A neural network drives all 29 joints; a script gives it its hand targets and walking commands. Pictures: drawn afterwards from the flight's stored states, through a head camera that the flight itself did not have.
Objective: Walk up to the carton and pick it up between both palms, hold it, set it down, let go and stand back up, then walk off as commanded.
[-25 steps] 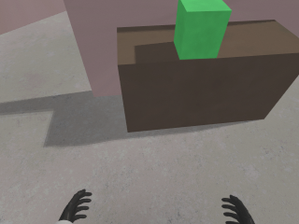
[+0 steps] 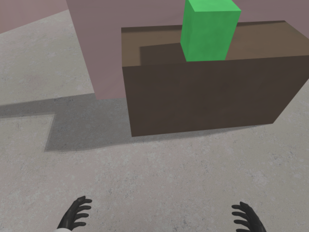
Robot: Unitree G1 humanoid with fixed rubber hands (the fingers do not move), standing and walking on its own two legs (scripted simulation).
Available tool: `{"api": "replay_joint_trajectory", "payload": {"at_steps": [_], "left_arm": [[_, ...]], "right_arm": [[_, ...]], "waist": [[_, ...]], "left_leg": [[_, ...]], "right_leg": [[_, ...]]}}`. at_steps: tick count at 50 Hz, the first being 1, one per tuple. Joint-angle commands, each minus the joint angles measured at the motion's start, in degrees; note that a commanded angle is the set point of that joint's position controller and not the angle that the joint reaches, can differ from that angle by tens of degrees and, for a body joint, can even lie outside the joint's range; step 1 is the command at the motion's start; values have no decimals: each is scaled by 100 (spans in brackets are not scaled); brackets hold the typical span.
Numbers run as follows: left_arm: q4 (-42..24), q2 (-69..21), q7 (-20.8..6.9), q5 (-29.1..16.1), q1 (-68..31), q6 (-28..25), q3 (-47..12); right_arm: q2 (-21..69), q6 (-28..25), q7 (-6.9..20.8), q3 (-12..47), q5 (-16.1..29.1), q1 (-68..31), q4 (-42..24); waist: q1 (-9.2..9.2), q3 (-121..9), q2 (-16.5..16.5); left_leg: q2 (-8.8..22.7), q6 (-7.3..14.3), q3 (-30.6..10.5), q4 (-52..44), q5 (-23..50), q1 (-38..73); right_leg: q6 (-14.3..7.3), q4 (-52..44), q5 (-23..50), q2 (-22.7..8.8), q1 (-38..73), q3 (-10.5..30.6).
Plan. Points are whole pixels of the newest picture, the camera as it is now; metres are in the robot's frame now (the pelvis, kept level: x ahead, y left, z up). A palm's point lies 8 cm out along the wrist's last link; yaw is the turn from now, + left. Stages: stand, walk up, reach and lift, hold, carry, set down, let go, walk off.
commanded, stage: stand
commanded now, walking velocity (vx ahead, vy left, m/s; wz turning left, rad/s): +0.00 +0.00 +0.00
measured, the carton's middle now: (206, 29) +1.05 -0.22 +0.02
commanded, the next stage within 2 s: none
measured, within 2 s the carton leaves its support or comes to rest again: neither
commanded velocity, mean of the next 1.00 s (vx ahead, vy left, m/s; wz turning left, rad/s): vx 0.00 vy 0.00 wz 0.00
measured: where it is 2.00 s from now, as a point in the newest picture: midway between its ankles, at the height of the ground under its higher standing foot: outside the picture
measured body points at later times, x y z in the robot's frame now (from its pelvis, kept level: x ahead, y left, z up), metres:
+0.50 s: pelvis +0.00 +0.00 +0.00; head +0.01 +0.01 +0.45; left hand +0.16 +0.25 -0.09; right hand +0.16 -0.25 -0.09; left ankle +0.00 +0.12 -0.71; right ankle -0.01 -0.13 -0.71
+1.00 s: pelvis -0.01 +0.00 +0.00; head +0.00 +0.01 +0.45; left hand +0.16 +0.25 -0.09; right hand +0.15 -0.25 -0.09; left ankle +0.00 +0.12 -0.71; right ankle -0.01 -0.13 -0.71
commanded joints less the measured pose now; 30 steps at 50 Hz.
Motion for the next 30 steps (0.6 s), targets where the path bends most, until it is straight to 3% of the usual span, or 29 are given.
{"api": "replay_joint_trajectory", "payload": {"at_steps": [1,4,11,13,20,30], "left_arm": [[-140,1444,53,-72,-203,-272,555],[-133,1413,52,-81,-233,-270,551],[-105,1453,42,-87,-222,-257,544],[-98,1455,54,-90,-233,-277,553],[-111,1428,50,-102,-239,-284,546],[-67,1445,47,-90,-253,-283,546]], "right_arm": [[-1421,-290,-74,-542,-160,-274,-233],[-1467,-291,-81,-525,-154,-280,-219],[-1505,-308,-85,-543,-138,-298,-210],[-1501,-302,-91,-532,-129,-277,-173],[-1519,-303,-86,-542,-138,-289,-178],[-1498,-312,-91,-542,-136,-282,-167]], "waist": [[-6,-686,-120],[-3,-640,37],[8,-653,9],[5,-642,-129],[9,-599,47],[0,-682,-12]], "left_leg": [[415,437,-328,-646,1753,231],[437,448,-376,-686,1684,261],[462,450,-413,-741,1679,244],[444,442,-381,-716,1711,241],[467,470,-421,-751,1805,248],[478,445,-398,-702,1972,371]], "right_leg": [[-515,-444,1898,-533,153,445],[-509,-475,1801,-537,127,483],[-506,-467,1761,-507,150,423],[-507,-493,1844,-540,143,470],[-511,-470,1866,-513,146,439],[-516,-465,2137,-528,186,460]]}}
